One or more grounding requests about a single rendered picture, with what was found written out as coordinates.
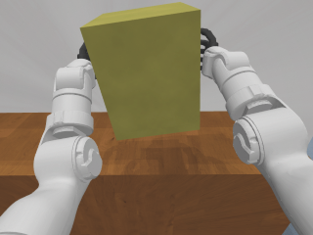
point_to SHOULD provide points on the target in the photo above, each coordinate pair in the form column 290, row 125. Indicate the robot right upper arm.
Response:
column 275, row 141

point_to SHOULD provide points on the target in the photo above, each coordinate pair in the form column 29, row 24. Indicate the left robot hand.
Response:
column 83, row 54

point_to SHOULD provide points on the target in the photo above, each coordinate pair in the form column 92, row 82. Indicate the robot right forearm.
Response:
column 239, row 83

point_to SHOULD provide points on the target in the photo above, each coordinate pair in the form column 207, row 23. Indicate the robot left forearm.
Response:
column 71, row 103

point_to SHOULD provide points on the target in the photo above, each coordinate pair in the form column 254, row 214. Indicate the right robot hand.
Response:
column 211, row 42

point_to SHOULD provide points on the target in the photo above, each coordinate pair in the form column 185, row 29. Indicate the robot left upper arm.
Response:
column 64, row 168

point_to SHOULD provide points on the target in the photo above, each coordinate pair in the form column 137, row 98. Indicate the carton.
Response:
column 147, row 62

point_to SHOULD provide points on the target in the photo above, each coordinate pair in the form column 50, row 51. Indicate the pedestal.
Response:
column 182, row 183

